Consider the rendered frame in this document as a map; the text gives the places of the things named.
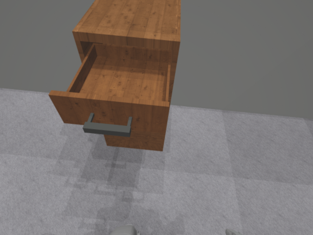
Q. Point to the robot left thigh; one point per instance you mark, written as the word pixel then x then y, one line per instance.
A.
pixel 125 230

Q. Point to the drawer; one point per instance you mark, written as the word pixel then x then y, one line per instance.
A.
pixel 118 82

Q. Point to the cabinet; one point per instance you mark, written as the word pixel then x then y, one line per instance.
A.
pixel 151 24

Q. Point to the handle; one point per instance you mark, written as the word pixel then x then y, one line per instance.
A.
pixel 107 129

